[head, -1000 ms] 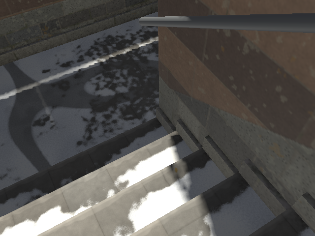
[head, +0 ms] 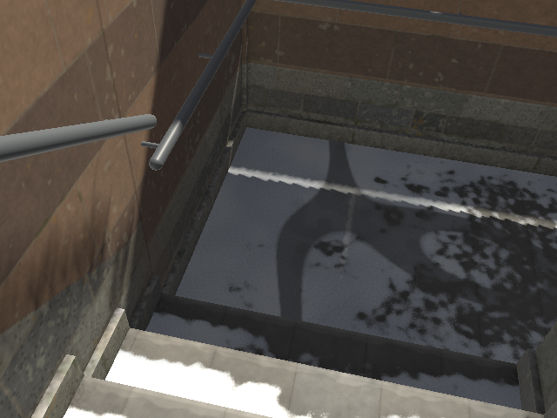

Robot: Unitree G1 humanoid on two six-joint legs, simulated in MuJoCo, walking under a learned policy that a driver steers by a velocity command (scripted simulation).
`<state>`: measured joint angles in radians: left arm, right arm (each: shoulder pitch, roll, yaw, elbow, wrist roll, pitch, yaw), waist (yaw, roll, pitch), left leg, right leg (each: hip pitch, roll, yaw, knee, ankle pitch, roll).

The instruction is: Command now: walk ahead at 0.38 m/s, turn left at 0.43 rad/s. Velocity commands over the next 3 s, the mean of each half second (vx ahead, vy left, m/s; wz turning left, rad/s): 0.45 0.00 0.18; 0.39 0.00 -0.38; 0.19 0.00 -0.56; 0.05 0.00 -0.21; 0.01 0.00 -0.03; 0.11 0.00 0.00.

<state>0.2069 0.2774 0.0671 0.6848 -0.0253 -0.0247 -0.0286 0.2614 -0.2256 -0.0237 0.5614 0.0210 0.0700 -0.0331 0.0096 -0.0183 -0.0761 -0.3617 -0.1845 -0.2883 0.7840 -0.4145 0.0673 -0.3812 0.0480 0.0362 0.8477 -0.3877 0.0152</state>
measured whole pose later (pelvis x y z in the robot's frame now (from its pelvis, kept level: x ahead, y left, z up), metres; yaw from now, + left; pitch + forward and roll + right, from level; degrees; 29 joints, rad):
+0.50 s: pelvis +0.20 +0.04 -0.09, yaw +1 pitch +2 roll -3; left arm 0.61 0.19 0.01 0.93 -0.03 -0.02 0.05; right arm 0.07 -0.24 -0.04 0.63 0.01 -0.04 0.07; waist 0.13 0.07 -0.02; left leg -0.48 0.04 -0.07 0.45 0.45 0.04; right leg -0.10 0.02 0.04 1.05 -0.88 0.01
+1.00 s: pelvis +0.45 +0.02 -0.26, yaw -10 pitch +1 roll +4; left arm 0.13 0.24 0.06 0.69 -0.01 0.01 -0.06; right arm 0.42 -0.21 -0.03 0.93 0.02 -0.02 -0.07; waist -0.07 -0.05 0.00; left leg -0.24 0.07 0.20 1.17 -0.88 -0.04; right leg -0.49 -0.02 0.06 0.46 0.46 -0.03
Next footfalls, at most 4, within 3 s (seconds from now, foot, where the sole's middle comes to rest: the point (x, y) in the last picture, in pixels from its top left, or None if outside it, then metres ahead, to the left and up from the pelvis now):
0.02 right None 0.01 -0.12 -0.75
0.52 left None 0.34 0.17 -0.92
1.02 right None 0.57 -0.09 -1.09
1.56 left None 0.67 0.14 -1.09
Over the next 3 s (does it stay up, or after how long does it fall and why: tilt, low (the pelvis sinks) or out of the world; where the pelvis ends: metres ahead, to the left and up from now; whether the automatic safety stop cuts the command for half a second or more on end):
stays up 0.62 -0.01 -0.33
